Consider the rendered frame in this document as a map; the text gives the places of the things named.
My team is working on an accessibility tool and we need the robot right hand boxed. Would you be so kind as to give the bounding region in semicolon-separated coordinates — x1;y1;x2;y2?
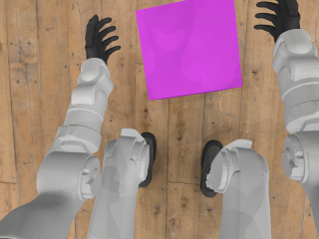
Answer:
253;0;301;43

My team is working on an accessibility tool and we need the left robot upper arm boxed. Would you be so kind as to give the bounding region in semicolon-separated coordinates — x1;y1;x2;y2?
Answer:
0;151;102;239

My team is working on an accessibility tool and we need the right robot upper arm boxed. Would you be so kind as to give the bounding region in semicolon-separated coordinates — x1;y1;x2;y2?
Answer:
281;130;319;237

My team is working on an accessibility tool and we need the robot left hand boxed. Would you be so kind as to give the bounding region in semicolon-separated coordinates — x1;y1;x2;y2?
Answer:
85;14;121;65

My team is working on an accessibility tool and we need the robot right forearm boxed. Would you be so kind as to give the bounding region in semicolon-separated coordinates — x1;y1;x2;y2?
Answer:
271;29;319;133

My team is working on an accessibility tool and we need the robot left forearm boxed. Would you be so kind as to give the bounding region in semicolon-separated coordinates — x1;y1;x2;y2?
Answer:
36;58;114;192

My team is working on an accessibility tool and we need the carton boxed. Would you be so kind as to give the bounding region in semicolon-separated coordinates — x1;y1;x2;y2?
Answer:
136;0;243;101

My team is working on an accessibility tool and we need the right robot thigh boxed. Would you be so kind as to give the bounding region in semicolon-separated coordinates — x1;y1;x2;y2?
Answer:
214;146;272;239

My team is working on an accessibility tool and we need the robot left foot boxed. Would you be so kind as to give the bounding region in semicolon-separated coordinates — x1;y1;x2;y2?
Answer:
139;131;157;187

